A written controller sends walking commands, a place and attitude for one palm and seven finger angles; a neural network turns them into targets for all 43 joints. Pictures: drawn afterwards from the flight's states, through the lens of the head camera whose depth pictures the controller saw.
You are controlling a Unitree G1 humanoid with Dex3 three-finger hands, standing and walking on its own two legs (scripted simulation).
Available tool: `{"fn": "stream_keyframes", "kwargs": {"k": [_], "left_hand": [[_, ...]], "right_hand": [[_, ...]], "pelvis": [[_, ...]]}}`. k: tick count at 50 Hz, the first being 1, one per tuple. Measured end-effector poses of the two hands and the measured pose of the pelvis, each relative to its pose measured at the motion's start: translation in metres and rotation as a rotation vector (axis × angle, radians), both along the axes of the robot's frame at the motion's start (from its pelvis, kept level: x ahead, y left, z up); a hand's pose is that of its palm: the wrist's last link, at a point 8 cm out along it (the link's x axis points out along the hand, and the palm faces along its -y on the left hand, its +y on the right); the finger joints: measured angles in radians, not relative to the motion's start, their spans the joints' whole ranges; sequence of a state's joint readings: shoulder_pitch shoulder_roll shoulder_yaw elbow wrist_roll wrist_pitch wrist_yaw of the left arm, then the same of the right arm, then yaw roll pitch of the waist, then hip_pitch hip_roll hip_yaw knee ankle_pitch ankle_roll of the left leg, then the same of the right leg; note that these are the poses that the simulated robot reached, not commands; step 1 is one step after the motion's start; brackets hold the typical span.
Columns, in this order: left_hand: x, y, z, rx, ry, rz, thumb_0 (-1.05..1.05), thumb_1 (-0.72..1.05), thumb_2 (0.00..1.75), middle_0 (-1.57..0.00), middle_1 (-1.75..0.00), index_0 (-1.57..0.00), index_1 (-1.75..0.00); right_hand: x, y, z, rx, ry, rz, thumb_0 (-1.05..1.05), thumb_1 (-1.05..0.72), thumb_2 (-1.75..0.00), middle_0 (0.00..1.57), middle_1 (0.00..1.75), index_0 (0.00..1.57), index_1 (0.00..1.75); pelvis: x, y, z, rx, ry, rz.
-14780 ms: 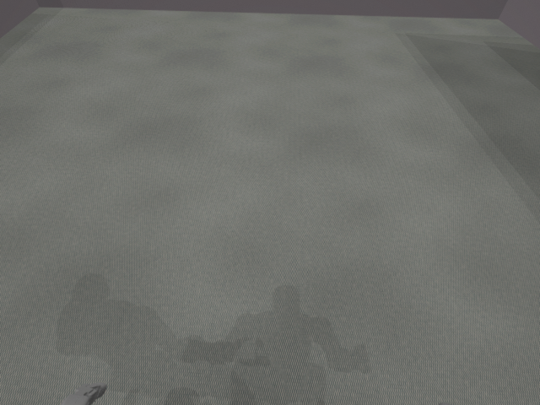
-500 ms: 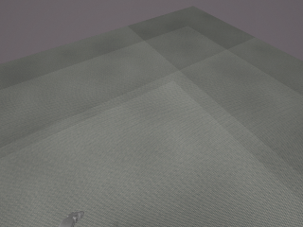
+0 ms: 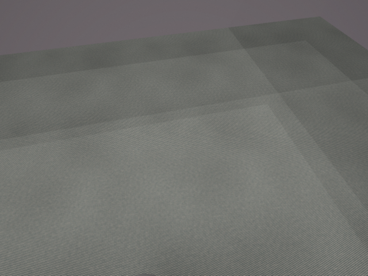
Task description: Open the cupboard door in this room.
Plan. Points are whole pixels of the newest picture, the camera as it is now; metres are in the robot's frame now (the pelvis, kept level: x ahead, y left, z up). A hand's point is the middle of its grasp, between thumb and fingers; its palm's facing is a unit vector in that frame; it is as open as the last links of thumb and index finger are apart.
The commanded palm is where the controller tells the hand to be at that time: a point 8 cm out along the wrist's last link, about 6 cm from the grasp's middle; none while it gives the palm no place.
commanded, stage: turn or walk to find it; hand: left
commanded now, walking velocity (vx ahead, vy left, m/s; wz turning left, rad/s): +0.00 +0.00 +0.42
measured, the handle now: out of the picture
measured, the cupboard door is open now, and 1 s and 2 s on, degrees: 0 0 0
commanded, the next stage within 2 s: none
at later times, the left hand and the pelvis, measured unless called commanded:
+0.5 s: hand out of the picture +0.02 +0.25 -0.16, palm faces +0.20 -0.95 -0.25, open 7.4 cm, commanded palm none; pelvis -0.03 +0.03 +0.00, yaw +10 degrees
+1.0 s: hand out of the picture -0.09 +0.19 -0.16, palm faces +0.43 -0.86 -0.26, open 7.3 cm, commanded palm none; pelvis -0.06 -0.01 +0.00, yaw +25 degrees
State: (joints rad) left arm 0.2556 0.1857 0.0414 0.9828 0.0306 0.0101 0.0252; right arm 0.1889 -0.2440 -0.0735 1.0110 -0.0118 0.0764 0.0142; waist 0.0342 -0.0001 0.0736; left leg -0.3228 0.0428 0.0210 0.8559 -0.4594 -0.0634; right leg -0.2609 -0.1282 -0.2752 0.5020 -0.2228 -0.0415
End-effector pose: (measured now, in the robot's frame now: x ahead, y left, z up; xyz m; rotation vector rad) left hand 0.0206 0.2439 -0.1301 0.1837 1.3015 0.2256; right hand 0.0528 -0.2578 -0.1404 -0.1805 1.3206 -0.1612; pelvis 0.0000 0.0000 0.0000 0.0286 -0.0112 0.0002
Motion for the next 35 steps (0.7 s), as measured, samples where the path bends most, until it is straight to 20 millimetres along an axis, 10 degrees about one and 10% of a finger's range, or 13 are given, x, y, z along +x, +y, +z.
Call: {"fn": "stream_keyframes", "kwargs": {"k": [8, 17, 30, 35], "left_hand": [[-0.061, 0.049, -0.031, -0.032, 0.091, 0.105, 0.00, 0.91, 0.90, -0.20, -0.30, -0.20, -0.30], [-0.049, 0.068, -0.012, -0.031, -0.006, 0.141, 0.00, 0.91, 0.90, -0.19, -0.30, -0.20, -0.30], [-0.003, 0.033, 0.007, 0.030, -0.160, 0.120, 0.00, 0.91, 0.90, -0.19, -0.30, -0.20, -0.30], [-0.019, 0.007, 0.019, 0.051, -0.191, 0.156, 0.00, 0.91, 0.90, -0.20, -0.30, -0.20, -0.30]], "right_hand": [[0.049, 0.053, 0.018, -0.040, -0.178, 0.130, 0.00, -0.91, -0.90, 0.19, 0.30, 0.20, 0.30], [0.036, 0.082, 0.026, -0.019, -0.145, 0.182, 0.00, -0.90, -0.90, 0.20, 0.30, 0.20, 0.30], [-0.020, 0.040, -0.011, 0.031, 0.013, 0.158, 0.00, -0.90, -0.90, 0.20, 0.30, 0.20, 0.30], [-0.024, 0.017, -0.018, 0.043, 0.060, 0.184, 0.00, -0.90, -0.90, 0.20, 0.30, 0.20, 0.30]], "pelvis": [[-0.018, 0.034, -0.011, -0.024, -0.016, 0.054], [-0.026, 0.048, 0.004, -0.046, -0.008, 0.127], [-0.038, 0.012, -0.006, -0.011, 0.019, 0.225], [-0.042, -0.005, -0.003, 0.001, 0.001, 0.283]]}}
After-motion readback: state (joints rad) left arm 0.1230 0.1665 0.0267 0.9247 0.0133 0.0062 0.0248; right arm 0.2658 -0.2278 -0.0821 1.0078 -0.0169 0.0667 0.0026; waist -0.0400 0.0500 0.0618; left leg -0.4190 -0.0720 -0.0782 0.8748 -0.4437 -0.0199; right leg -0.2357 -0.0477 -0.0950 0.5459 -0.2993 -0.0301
